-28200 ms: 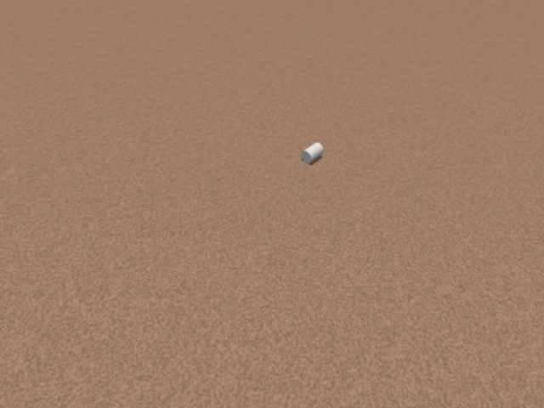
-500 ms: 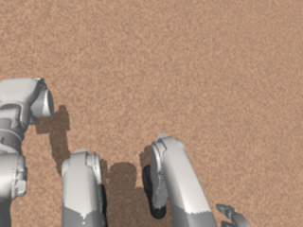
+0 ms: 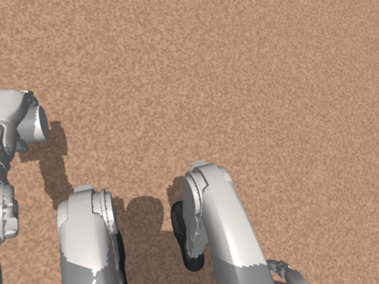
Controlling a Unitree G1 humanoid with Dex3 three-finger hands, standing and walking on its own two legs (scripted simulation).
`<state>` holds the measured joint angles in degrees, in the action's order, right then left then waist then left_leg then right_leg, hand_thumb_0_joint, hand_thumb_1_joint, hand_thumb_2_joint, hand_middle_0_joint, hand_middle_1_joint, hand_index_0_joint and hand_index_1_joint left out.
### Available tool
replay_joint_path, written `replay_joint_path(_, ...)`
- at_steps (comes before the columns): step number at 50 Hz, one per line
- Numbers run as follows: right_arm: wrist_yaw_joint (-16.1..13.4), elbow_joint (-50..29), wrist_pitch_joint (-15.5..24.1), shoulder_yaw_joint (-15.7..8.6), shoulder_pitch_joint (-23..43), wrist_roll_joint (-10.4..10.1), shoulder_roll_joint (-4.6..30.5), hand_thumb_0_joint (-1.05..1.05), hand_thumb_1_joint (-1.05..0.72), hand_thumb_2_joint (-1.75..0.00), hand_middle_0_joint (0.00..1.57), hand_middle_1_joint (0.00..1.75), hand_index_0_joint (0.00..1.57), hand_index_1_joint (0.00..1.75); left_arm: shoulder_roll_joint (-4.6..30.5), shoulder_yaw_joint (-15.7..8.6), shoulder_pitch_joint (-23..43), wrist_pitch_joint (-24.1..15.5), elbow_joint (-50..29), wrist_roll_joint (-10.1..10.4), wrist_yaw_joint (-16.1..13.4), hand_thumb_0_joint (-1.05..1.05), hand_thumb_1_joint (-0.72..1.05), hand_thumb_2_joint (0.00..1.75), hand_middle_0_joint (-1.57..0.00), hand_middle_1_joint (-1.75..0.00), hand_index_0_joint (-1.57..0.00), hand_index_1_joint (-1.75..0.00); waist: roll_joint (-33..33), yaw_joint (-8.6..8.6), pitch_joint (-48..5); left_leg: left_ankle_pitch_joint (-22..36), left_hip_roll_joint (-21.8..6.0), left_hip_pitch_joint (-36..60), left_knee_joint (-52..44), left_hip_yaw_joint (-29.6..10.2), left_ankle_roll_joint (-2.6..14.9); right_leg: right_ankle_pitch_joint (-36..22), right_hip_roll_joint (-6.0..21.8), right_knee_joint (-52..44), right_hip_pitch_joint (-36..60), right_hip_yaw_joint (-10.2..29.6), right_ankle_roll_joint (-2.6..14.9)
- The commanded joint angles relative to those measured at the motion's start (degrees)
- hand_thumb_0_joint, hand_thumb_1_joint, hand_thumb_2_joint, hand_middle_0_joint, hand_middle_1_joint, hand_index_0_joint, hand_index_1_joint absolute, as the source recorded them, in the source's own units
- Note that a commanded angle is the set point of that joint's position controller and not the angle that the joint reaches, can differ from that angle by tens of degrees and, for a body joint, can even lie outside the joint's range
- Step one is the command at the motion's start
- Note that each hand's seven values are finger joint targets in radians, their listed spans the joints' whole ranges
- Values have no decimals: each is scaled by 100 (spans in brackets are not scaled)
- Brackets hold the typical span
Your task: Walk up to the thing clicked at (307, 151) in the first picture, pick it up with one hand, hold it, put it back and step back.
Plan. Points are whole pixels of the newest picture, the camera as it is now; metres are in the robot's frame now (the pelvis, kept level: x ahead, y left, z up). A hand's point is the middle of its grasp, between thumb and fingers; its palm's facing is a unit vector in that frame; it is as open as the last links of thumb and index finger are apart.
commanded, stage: lower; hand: left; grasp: from above
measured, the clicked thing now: (14, 126) +0.47 +0.28 -0.21
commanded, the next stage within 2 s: rest in 0.32 s
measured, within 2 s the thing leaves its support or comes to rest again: neither
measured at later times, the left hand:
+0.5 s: hand (24, 129) +0.47 +0.27 -0.23, palm faces -0.47 -0.05 -0.88, open 10.5 cm
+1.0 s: hand (31, 132) +0.48 +0.27 -0.27, palm faces -0.47 -0.09 -0.88, open 10.4 cm
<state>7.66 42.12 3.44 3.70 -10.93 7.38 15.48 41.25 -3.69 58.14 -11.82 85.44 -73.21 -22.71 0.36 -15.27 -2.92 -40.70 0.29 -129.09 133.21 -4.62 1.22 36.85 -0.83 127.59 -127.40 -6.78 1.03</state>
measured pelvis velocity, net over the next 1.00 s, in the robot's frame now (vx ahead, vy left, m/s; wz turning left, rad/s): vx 0.00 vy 0.01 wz -0.08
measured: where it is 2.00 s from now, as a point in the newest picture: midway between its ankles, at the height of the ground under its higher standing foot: (154, 261)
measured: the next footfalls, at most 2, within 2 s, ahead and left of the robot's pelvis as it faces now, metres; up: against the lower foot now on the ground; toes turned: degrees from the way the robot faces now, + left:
none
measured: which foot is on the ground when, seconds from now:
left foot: down 0.00-1.00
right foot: down 0.00-1.00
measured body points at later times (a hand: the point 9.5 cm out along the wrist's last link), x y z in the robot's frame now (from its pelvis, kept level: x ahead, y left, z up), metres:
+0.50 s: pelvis +0.00 +0.00 -0.03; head +0.26 +0.08 +0.33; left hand +0.49 +0.27 -0.18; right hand +0.03 -0.27 -0.12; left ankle +0.07 +0.11 -0.32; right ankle +0.10 -0.11 -0.32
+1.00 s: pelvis +0.00 +0.01 -0.05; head +0.28 +0.09 +0.29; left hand +0.50 +0.27 -0.22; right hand +0.01 -0.27 -0.11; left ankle +0.07 +0.11 -0.32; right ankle +0.10 -0.11 -0.32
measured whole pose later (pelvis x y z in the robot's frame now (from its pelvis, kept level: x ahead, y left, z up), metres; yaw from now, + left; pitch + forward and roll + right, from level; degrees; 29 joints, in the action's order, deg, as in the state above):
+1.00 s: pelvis +0.00 +0.01 -0.05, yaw -5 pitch +32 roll -12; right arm 10.7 39.4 7.8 9.8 -9.6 11.5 18.1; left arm 51.5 -8.4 59.3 -13.8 92.8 -76.8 -29.6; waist 4.5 -20.2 4.6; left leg -41.6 0.2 -135.3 144.0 -8.8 1.7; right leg 36.1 -1.2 134.7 -131.7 -10.9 0.3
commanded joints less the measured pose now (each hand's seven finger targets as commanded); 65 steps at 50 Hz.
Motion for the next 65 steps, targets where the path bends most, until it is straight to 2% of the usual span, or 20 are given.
replay_joint_path(1,-78,-39,24,-383,-1247,9,1403,0,-91,-90,20,30,20,30,1524,-135,2069,-15,-991,79,-258,0,81,78,-118,-56,-117,-57,-1810,-6,-4158,1245,104,2789,-1333,258,70,-1243,-208,-1203,2308,-49,135)
replay_joint_path(7,-67,-11,81,-312,-1207,51,1499,0,-91,-90,20,30,20,30,1466,-44,2103,-45,-629,44,-280,0,72,77,-113,-53,-111,-55,-1760,-209,-3723,1115,85,2591,-1215,167,54,-1119,-192,-1020,1917,-158,134)
replay_joint_path(22,10,-90,178,-147,-1153,162,1585,0,-90,-90,20,30,20,30,1882,-229,2037,-72,-600,-103,-582,0,72,77,-112,-52,-111,-54,-2152,-210,-3957,1235,70,2543,-879,134,27,-1230,-244,-648,1884,-290,142)
replay_joint_path(26,44,-72,239,-104,-1200,207,1671,0,-89,-90,20,30,20,30,1921,-267,2188,-85,-505,-60,-627,0,70,75,-110,-51,-108,-52,-2031,-409,-3639,1282,45,2409,-737,67,35,-1295,-239,-581,1713,-358,124)
replay_joint_path(31,107,-154,317,-36,-1181,246,1726,0,-90,-90,20,30,20,30,2086,-332,1990,-125,-440,-54,-641,0,75,71,-112,-52,-112,-52,-2007,-374,-3604,1301,30,2280,-619,68,46,-1325,-259,-558,1916,-373,106)
replay_joint_path(32,117,-96,326,-3,-1192,237,1719,0,-89,-90,20,30,20,30,1913,-207,1791,-99,-163,-33,-629,0,74,72,-112,-52,-111,-53,-2048,-343,-3519,1248,31,2288,-643,44,29,-1251,-261,-518,1788,-396,128)
replay_joint_path(33,123,-193,359,-23,-1174,277,1805,0,-89,-90,20,30,20,30,2123,-365,2038,-148,-420,-49,-649,0,76,72,-111,-55,-112,-54,-2050,-474,-3510,1321,15,2324,-553,28,24,-1318,-252,-520,1769,-438,119)
replay_joint_path(34,128,-212,351,1,-1139,256,1774,0,-90,-90,20,30,20,30,2174,-339,1963,-173,-482,-53,-668,0,75,72,-112,-53,-111,-53,-2158,-355,-3657,1307,12,2338,-611,11,18,-1302,-272,-512,1907,-420,133)
replay_joint_path(40,172,-189,350,36,-1250,347,1901,0,-89,-90,20,30,20,30,2448,-648,1848,-220,-308,-214,-832,0,80,74,-116,-51,-115,-52,-2244,-507,-3556,1600,-4,2336,-463,-31,-13,-1561,-280,-437,1958,-510,137)
replay_joint_path(42,197,-220,392,65,-1166,374,1885,0,-90,-90,20,30,20,30,2235,-502,1943,-216,-222,-222,-862,0,81,73,-116,-52,-115,-53,-2291,-562,-3360,1452,-16,2347,-458,-39,-17,-1453,-286,-418,1765,-531,143)
replay_joint_path(44,216,-209,422,93,-1185,397,1930,0,-89,-90,20,30,20,30,2438,-573,1964,-230,-195,-250,-898,0,83,74,-118,-52,-117,-52,-2386,-619,-3335,1393,-30,2376,-463,-76,-22,-1412,-299,-392,1785,-558,133)
replay_joint_path(46,216,-191,430,81,-1133,402,1958,0,-89,-90,20,30,20,30,2550,-637,1849,-233,-181,-279,-957,0,83,74,-118,-52,-117,-52,-2498,-518,-3326,1340,-37,2399,-506,-97,-44,-1336,-300,-371,1733,-581,154)
replay_joint_path(47,238,-256,460,118,-1085,424,1930,0,-90,-90,20,30,20,30,2334,-478,1944,-223,-110,-283,-943,0,84,76,-119,-53,-118,-54,-2395,-614,-3242,1329,-44,2403,-429,-96,-34,-1355,-302,-357,1656,-580,144)
replay_joint_path(50,253,-173,469,148,-1162,443,1979,0,-89,-90,20,30,20,30,2616,-681,1854,-232,-130,-295,-1009,0,85,75,-120,-52,-119,-53,-2478,-613,-3265,1421,-41,2350,-445,-108,-36,-1444,-303,-355,1805,-612,127)
replay_joint_path(52,280,-209,502,149,-1059,448,2015,0,-89,-90,20,30,20,30,2374,-486,1905,-229,51,-283,-994,0,86,77,-120,-53,-119,-54,-2423,-702,-3125,1416,-69,2376,-413,-159,-45,-1434,-319,-335,1651,-641,137)
replay_joint_path(54,303,-214,533,187,-1125,474,2057,0,-90,-90,20,30,20,30,2459,-532,1933,-226,152,-308,-1016,0,87,75,-119,-55,-119,-55,-2355,-800,-2979,1374,-64,2296,-335,-155,-26,-1447,-306,-344,1665,-656,111)
replay_joint_path(55,292,-234,541,190,-1062,456,2058,0,-89,-90,20,30,20,30,2476,-499,1927,-233,23,-250,-1033,0,85,73,-119,-52,-118,-53,-2414,-678,-3154,1399,-62,2370,-417,-170,-35,-1450,-324,-353,1750,-651,118)
replay_joint_path(58,317,-204,567,278,-1114,488,2056,0,-90,-90,20,30,20,30,2720,-622,1834,-239,195,-323,-1075,0,88,73,-121,-52,-120,-53,-2398,-720,-3039,1322,-69,2269,-405,-179,-29,-1426,-327,-348,1834,-667,102)
replay_joint_path(59,323,-268,577,246,-1018,466,2106,0,-89,-90,20,30,20,30,2589,-490,1911,-245,168,-297,-1083,0,89,72,-122,-51,-121,-51,-2450,-705,-3000,1233,-73,2310,-456,-215,-49,-1314,-332,-320,1648,-685,127)
replay_joint_path(65,418,-303,706,366,-972,509,2161,0,-90,-90,20,30,20,30,2684,-470,2019,-227,312,-293,-1148,0,90,69,-122,-49,-122,-49,-2434,-860,-2773,1294,-113,2292,-343,-247,-37,-1439,-338,-308,1705,-687,89)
